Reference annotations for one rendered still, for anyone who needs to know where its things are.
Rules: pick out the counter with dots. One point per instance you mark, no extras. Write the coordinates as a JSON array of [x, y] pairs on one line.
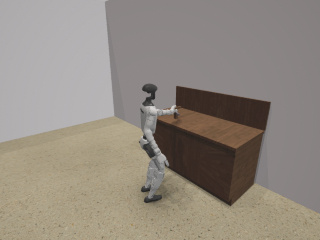
[[215, 141]]

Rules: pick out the robot foot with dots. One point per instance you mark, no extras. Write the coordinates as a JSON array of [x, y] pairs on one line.
[[155, 198], [144, 189]]

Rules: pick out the right robot hand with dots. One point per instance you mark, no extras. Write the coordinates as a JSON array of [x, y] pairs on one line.
[[160, 159]]

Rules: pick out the left robot hand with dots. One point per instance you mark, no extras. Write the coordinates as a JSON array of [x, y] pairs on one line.
[[173, 107]]

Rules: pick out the robot left foot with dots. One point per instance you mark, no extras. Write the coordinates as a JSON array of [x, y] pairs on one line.
[[144, 189]]

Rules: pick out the robot right foot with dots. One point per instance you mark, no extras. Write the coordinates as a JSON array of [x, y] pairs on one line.
[[155, 198]]

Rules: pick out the right robot upper arm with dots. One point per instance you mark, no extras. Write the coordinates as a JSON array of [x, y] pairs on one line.
[[151, 114]]

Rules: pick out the robot right forearm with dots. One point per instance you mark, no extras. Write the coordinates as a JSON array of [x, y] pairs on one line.
[[152, 142]]

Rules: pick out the left robot upper arm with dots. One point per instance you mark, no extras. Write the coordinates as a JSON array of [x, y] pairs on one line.
[[159, 112]]

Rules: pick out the robot left forearm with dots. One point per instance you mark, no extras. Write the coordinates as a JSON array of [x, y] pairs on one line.
[[167, 112]]

